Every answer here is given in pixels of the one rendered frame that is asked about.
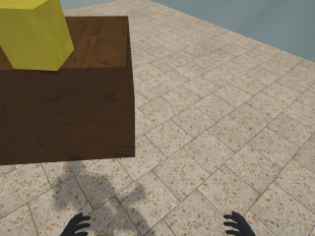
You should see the right robot hand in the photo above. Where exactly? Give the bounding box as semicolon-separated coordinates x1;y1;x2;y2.
223;211;256;236

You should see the left robot hand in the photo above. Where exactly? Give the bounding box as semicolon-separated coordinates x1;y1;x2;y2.
60;212;91;236

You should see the carton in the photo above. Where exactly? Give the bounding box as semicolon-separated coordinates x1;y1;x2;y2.
0;0;74;71

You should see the pedestal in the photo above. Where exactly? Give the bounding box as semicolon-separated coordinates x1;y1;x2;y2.
0;16;136;166

